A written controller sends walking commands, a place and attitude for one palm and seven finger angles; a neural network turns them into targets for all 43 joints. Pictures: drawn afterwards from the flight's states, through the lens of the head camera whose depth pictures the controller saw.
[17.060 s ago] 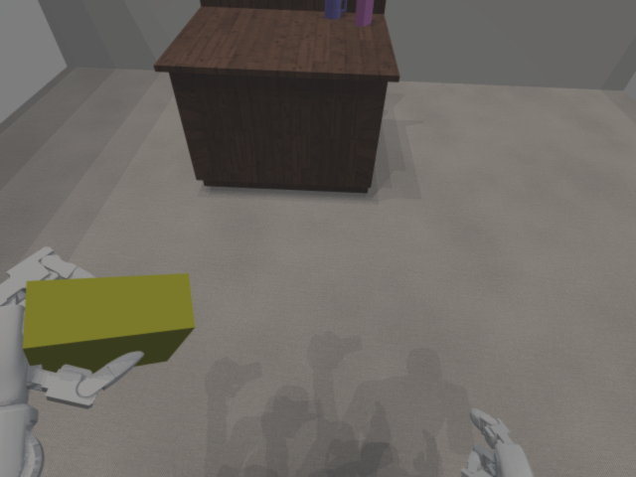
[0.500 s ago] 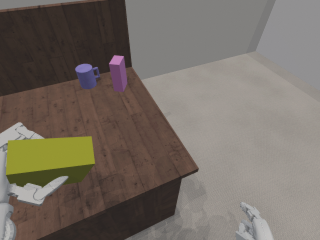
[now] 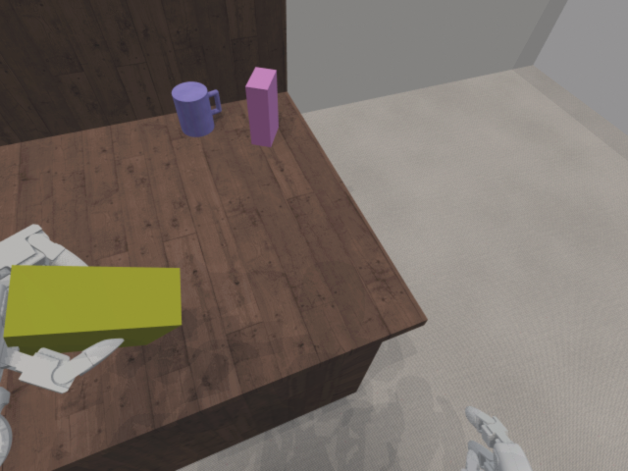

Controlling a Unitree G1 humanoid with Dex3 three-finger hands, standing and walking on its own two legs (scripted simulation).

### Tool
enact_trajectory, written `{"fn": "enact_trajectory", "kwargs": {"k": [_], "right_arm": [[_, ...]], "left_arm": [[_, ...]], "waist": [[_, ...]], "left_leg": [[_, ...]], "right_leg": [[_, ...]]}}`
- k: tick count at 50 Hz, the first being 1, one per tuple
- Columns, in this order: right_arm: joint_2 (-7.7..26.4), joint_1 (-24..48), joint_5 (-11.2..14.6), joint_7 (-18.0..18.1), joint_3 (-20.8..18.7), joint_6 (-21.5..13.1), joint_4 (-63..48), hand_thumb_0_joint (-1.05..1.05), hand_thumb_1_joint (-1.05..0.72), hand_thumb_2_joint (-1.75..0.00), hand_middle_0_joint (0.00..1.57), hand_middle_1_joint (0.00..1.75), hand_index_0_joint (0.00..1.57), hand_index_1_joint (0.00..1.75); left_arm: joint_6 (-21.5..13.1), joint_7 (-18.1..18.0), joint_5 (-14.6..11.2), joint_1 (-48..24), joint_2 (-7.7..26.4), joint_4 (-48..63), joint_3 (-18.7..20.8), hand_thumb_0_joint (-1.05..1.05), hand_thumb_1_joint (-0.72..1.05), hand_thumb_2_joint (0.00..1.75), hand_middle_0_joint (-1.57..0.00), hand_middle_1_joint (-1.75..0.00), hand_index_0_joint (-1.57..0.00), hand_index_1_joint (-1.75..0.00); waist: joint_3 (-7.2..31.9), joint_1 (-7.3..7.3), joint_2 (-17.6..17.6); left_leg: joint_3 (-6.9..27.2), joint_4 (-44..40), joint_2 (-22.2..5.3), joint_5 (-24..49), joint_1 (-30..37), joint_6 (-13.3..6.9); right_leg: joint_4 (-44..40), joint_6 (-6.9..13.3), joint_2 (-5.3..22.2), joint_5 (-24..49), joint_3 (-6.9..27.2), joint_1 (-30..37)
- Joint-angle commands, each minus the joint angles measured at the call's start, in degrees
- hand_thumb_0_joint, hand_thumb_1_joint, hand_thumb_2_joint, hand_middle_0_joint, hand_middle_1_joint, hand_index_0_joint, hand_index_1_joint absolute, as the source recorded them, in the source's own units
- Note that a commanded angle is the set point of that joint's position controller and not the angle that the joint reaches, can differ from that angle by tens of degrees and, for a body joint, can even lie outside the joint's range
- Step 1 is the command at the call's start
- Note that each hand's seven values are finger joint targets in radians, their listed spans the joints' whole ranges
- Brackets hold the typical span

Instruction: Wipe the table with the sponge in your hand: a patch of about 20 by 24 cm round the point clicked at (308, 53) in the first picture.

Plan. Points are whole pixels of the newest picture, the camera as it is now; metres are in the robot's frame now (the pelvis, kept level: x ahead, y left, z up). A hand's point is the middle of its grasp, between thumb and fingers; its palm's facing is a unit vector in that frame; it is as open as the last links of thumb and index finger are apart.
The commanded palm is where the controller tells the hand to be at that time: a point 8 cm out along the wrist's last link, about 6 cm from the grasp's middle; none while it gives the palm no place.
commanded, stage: come to a stop and stand still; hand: left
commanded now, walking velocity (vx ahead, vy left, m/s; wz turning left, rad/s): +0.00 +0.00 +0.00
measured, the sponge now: (117, 312) +0.24 +0.21 +0.12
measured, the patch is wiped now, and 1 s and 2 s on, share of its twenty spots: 0.00 0.00 0.00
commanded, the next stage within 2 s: look again from close up in 0.66 s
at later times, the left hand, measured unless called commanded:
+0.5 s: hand out of the picture +0.19 +0.29 +0.15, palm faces +0.37 -0.84 -0.40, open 9.3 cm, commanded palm +0.13 +0.31 +0.18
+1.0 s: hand (27, 354) +0.19 +0.26 +0.15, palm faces +0.34 -0.86 -0.38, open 9.3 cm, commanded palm +0.13 +0.29 +0.18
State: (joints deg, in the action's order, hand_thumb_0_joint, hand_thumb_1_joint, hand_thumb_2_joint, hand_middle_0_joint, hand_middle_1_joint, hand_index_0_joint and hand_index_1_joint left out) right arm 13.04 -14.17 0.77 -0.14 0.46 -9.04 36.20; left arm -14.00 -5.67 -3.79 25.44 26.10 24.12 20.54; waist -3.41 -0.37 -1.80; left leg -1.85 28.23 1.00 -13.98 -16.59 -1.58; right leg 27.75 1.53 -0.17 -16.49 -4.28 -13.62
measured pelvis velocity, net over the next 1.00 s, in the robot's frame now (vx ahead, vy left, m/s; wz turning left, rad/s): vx -0.04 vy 0.01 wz -0.01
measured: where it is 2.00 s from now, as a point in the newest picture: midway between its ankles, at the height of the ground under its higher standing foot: outside the picture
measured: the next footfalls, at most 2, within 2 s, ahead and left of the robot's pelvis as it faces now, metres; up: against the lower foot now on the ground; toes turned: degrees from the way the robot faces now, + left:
none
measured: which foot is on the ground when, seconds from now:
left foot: down 0.00-1.00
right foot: down 0.00-1.00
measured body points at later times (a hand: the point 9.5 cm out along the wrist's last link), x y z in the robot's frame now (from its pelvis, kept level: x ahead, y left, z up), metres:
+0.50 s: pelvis -0.03 +0.03 +0.00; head +0.02 +0.06 +0.45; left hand +0.17 +0.33 +0.18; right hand +0.17 -0.18 -0.07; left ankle +0.01 +0.10 -0.74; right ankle -0.02 -0.10 -0.74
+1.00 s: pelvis -0.04 +0.01 +0.00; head -0.02 +0.03 +0.45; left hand +0.16 +0.30 +0.17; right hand +0.14 -0.22 -0.06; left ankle +0.01 +0.10 -0.74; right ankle -0.02 -0.10 -0.74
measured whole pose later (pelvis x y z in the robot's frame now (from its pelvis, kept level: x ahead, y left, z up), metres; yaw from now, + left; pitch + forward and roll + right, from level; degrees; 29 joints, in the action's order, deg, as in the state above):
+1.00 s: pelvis -0.04 +0.01 +0.00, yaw -1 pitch -1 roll -2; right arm 12.8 -11.9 0.7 1.8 1.2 -6.4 33.3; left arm -9.3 -5.8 -2.3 25.1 21.9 26.0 19.0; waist -2.2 -0.5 -0.9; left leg -2.1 26.3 0.3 -10.4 -15.4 -2.5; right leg 22.4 0.8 -1.0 -10.8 -4.0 -11.1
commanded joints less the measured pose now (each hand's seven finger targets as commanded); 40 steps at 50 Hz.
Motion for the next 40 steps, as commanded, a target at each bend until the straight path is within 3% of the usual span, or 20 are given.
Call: {"fn": "enact_trajectory", "kwargs": {"k": [1, 2, 6, 9, 12, 13, 17, 18, 21, 22, 23, 25, 27, 28, 31, 32, 33, 37, 38, 40], "right_arm": [[8.2, 4.8, 0.4, 0.5, -3.2, -3.6, -8.7, 0.0, -0.9, -0.9, 0.2, 0.3, 0.2, 0.3], [8.8, 5.6, 0.5, 0.3, -3.4, -3.9, -8.8, 0.0, -0.9, -0.9, 0.2, 0.3, 0.2, 0.3], [8.5, 4.3, 0.3, -0.2, -3.9, -3.8, -8.6, 0.0, -0.9, -0.9, 0.2, 0.3, 0.2, 0.3], [8.3, 4.6, 0.0, -0.2, -4.2, -3.1, -8.8, 0.0, -0.9, -0.9, 0.2, 0.3, 0.2, 0.3], [8.5, 5.6, 0.1, -0.1, -4.3, -2.2, -9.3, 0.0, -0.9, -0.9, 0.2, 0.3, 0.2, 0.3], [7.3, 5.2, 0.0, 0.1, -3.9, -1.8, -9.8, 0.0, -0.9, -0.9, 0.2, 0.3, 0.2, 0.3], [8.2, 7.0, 0.3, 0.3, -3.7, -1.2, -10.8, 0.0, -0.9, -0.9, 0.2, 0.3, 0.2, 0.3], [6.8, 6.6, 0.2, 0.4, -3.2, -1.1, -11.1, 0.0, -0.9, -0.9, 0.2, 0.3, 0.2, 0.3], [7.1, 7.3, 0.3, 0.6, -2.9, -1.4, -11.5, 0.0, -0.9, -0.9, 0.2, 0.3, 0.2, 0.3], [7.9, 7.7, 0.4, 0.7, -3.1, -1.3, -11.2, 0.0, -0.9, -0.9, 0.2, 0.3, 0.2, 0.3], [6.5, 7.5, 0.3, 0.8, -2.7, -1.3, -11.4, 0.0, -0.9, -0.9, 0.2, 0.3, 0.2, 0.3], [7.2, 8.0, 0.4, 1.0, -2.5, -1.5, -11.4, 0.0, -0.9, -0.9, 0.2, 0.3, 0.2, 0.3], [7.7, 8.1, 0.5, 1.2, -2.7, -1.5, -11.0, 0.0, -0.9, -0.9, 0.2, 0.3, 0.2, 0.3], [6.6, 7.9, 0.5, 1.3, -2.4, -1.4, -11.2, 0.0, -0.9, -0.9, 0.2, 0.3, 0.2, 0.3], [7.1, 8.3, 0.5, 1.4, -2.2, -1.6, -11.4, 0.0, -0.9, -0.9, 0.2, 0.3, 0.2, 0.3], [7.7, 8.6, 0.6, 1.6, -2.5, -1.5, -11.1, 0.0, -0.9, -0.9, 0.2, 0.3, 0.2, 0.3], [6.6, 8.3, 0.5, 1.6, -2.1, -1.3, -11.4, 0.0, -0.9, -0.9, 0.2, 0.3, 0.2, 0.3], [7.7, 8.6, 0.4, 1.9, -2.4, -1.2, -11.2, 0.0, -0.9, -0.9, 0.2, 0.3, 0.2, 0.3], [6.6, 8.5, 0.4, 1.9, -1.9, -1.0, -11.6, 0.0, -0.9, -0.9, 0.2, 0.3, 0.2, 0.3], [7.1, 8.5, 0.4, 2.0, -2.0, -0.9, -11.8, 0.0, -0.9, -0.9, 0.2, 0.3, 0.2, 0.3]], "left_arm": [[-4.6, -2.6, -0.9, -6.2, 12.6, 15.5, 10.9, 0.0, 0.1, 1.3, -1.2, -1.6, -1.2, -1.6], [-4.4, -2.8, -0.9, -6.2, 13.3, 16.5, 11.0, 0.0, 0.1, 1.3, -1.2, -1.6, -1.2, -1.6], [-4.5, -2.5, -0.3, -3.7, 9.7, 17.4, 8.3, 0.0, 0.1, 1.3, -1.2, -1.6, -1.2, -1.6], [-3.7, -2.3, 0.1, -3.1, 8.8, 16.2, 8.0, 0.0, 0.1, 1.3, -1.2, -1.6, -1.2, -1.6], [-2.8, -2.3, 0.3, -3.9, 10.2, 15.0, 9.7, 0.0, 0.1, 1.3, -1.2, -1.6, -1.2, -1.6], [-2.7, -1.9, 0.3, -3.4, 8.0, 14.5, 7.9, 0.0, 0.1, 1.3, -1.2, -1.6, -1.2, -1.6], [-2.1, -2.0, 0.1, -5.4, 10.0, 15.4, 9.4, 0.0, 0.1, 1.3, -1.2, -1.6, -1.2, -1.6], [-2.2, -1.7, 0.1, -5.0, 7.1, 15.5, 7.1, 0.0, 0.1, 1.3, -1.2, -1.6, -1.2, -1.6], [-2.1, -1.9, -0.2, -5.5, 7.9, 16.3, 7.5, 0.0, 0.1, 1.3, -1.2, -1.6, -1.2, -1.6], [-1.8, -2.1, -0.1, -4.9, 9.7, 16.0, 9.1, 0.0, 0.1, 1.3, -1.2, -1.6, -1.2, -1.6], [-1.8, -1.9, -0.1, -4.3, 6.5, 15.7, 6.8, 0.0, 0.1, 1.3, -1.2, -1.6, -1.2, -1.6], [-1.7, -1.8, -0.1, -5.7, 7.0, 15.3, 6.7, 0.0, 0.1, 1.3, -1.2, -1.6, -1.2, -1.6], [-1.4, -2.0, 0.1, -5.6, 8.5, 14.8, 8.0, 0.0, 0.1, 1.3, -1.2, -1.6, -1.2, -1.6], [-1.4, -1.7, 0.0, -5.3, 5.6, 14.5, 5.9, 0.0, 0.1, 1.3, -1.2, -1.6, -1.2, -1.6], [-1.1, -1.7, 0.3, -6.6, 5.6, 14.9, 5.3, 0.0, 0.1, 1.3, -1.2, -1.6, -1.2, -1.6], [-0.7, -1.9, 0.5, -5.9, 7.8, 14.7, 7.2, 0.0, 0.1, 1.3, -1.2, -1.6, -1.2, -1.6], [-0.8, -1.6, 0.5, -5.6, 4.7, 14.7, 4.9, 0.0, 0.1, 1.3, -1.2, -1.6, -1.2, -1.6], [-0.2, -1.8, 0.7, -4.6, 7.8, 15.3, 7.5, 0.0, 0.1, 1.3, -1.2, -1.6, -1.2, -1.6], [-0.1, -1.5, 0.6, -3.9, 4.3, 14.9, 4.9, 0.0, 0.1, 1.3, -1.2, -1.6, -1.2, -1.6], [0.1, -1.5, 0.6, -4.5, 5.1, 14.4, 5.4, 0.0, 0.1, 1.3, -1.2, -1.6, -1.2, -1.6]], "waist": [[14.0, -1.61, 6.8], [15.5, -1.53, 9.0], [14.2, -1.57, 7.5], [13.0, -1.46, 7.6], [13.5, -1.41, 8.0], [12.5, -1.56, 6.8], [12.4, -1.38, 7.4], [11.8, -1.48, 7.0], [11.6, -1.47, 5.8], [12.4, -1.33, 8.2], [11.9, -1.46, 7.4], [10.1, -1.33, 6.4], [10.5, -1.13, 6.9], [10.2, -1.2, 6.0], [9.2, -1.12, 5.1], [9.9, -1.03, 6.5], [9.6, -1.08, 5.4], [10.5, -0.9, 5.9], [9.6, -0.86, 5.7], [8.1, -0.81, 4.6]], "left_leg": [[7.2, -1.5, -4.7, 23.5, 7.2, 0.9], [8.3, -1.9, -5.0, 25.5, 9.9, 1.4], [8.6, -1.7, -6.3, 31.0, 10.2, 2.4], [9.7, -3.6, -8.4, 34.6, 12.8, 2.9], [9.9, -5.2, -8.5, 28.7, 11.9, 3.2], [9.9, -5.4, -8.8, 29.2, 11.4, 3.4], [9.3, -7.0, -7.6, 14.8, 7.2, 3.3], [9.3, -7.3, -7.4, 13.9, 6.6, 3.6], [9.2, -7.6, -6.8, 8.2, 4.5, 3.0], [9.7, -8.2, -6.8, 7.0, 5.3, 3.0], [9.3, -8.2, -6.9, 6.9, 4.9, 3.1], [9.7, -9.0, -6.9, 2.5, 3.2, 2.7], [10.0, -9.3, -6.7, 0.9, 3.7, 2.4], [9.8, -9.5, -6.8, 1.3, 3.5, 2.5], [9.4, -9.3, -6.6, -0.8, 3.4, 1.9], [9.6, -9.5, -6.6, -1.0, 4.3, 1.7], [9.4, -9.7, -6.7, -0.8, 3.8, 1.8], [8.6, -8.4, -6.3, 0.6, 5.1, 1.1], [8.0, -8.5, -6.4, 0.6, 4.4, 1.0], [7.8, -8.1, -6.3, -1.1, 3.7, 0.7]], "right_leg": [[-1.7, 0.4, 6.6, 21.0, 4.4, 5.2], [-0.1, 0.5, 5.8, 18.7, 4.6, 3.7], [-0.6, 0.1, 5.7, 17.0, 2.9, 2.4], [1.1, -0.3, 4.9, 8.7, 2.3, -2.1], [1.6, -0.3, 4.3, 6.5, 2.9, -1.8], [0.8, -0.3, 4.6, 5.4, 2.3, -2.3], [-1.4, 0.0, 4.7, 8.2, 3.7, 1.6], [-2.2, 0.1, 4.9, 8.4, 2.9, 1.9], [-3.5, 0.1, 5.3, 8.9, 3.3, 3.5], [-2.8, 0.1, 4.9, 8.2, 4.0, 3.4], [-3.5, 0.1, 5.1, 8.3, 3.3, 3.4], [-4.5, 0.0, 5.2, 7.0, 3.7, 3.1], [-4.6, 0.0, 5.0, 6.2, 4.2, 3.1], [-5.0, 0.0, 5.0, 6.6, 3.7, 3.3], [-6.2, -0.1, 5.1, 5.7, 4.2, 2.8], [-6.2, 0.0, 5.0, 5.5, 4.8, 2.8], [-6.5, -0.1, 5.1, 5.8, 4.1, 3.2], [-7.6, 0.2, 5.3, 6.8, 5.3, 3.5], [-8.0, 0.1, 5.4, 6.9, 4.8, 3.5], [-9.3, 0.1, 5.5, 5.5, 5.4, 2.4]]}}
